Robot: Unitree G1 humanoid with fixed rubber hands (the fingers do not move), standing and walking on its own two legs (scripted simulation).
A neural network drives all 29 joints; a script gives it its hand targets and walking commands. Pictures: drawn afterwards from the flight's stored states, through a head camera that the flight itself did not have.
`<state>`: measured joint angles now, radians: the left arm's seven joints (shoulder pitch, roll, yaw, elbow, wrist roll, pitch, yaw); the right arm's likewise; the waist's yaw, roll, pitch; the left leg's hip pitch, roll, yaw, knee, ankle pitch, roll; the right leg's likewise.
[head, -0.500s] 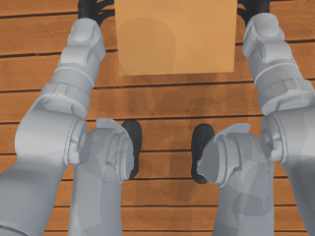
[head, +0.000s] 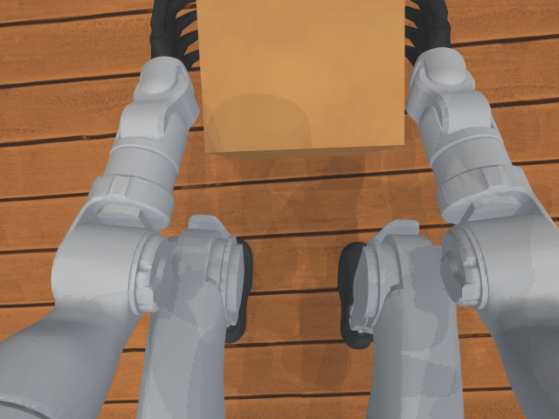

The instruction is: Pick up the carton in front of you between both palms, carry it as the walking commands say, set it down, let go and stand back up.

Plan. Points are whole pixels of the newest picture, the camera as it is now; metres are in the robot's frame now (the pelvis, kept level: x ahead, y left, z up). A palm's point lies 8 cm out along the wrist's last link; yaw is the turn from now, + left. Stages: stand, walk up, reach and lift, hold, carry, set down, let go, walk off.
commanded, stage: reach and lift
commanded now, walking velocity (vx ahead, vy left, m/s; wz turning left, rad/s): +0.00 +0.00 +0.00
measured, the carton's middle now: (298, 82) +0.52 -0.01 -0.19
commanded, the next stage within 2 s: none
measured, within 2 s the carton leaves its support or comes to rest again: neither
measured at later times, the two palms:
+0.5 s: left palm (79, 8) +0.48 +0.13 +0.08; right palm out of the picture +0.48 -0.17 +0.07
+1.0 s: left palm out of the picture +0.45 +0.13 +0.24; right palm out of the picture +0.44 -0.17 +0.23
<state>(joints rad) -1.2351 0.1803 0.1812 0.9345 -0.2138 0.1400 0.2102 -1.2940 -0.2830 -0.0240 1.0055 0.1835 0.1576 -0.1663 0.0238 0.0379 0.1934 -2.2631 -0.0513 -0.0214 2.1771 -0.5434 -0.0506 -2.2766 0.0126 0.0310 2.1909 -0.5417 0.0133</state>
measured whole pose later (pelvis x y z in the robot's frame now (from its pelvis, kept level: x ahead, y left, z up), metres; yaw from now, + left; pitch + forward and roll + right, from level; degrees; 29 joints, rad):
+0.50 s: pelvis +0.01 +0.00 +0.13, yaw -2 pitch +42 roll +1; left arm -0.93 -0.06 0.49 0.63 0.19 0.35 0.06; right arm -0.97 -0.02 -0.40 0.72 -0.20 0.35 -0.04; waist 0.02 0.01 -0.20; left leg -1.97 -0.06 -0.04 1.75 -0.51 -0.04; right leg -2.00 0.05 0.05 1.75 -0.49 0.02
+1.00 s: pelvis +0.06 +0.00 +0.27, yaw -3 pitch +29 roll +0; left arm -0.58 -0.11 0.39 0.58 0.17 0.34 0.05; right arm -0.60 0.07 -0.35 0.63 -0.18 0.34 -0.05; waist 0.01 0.00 -0.24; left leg -1.33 -0.05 -0.05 1.31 -0.49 -0.02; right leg -1.35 0.04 0.05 1.31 -0.47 0.01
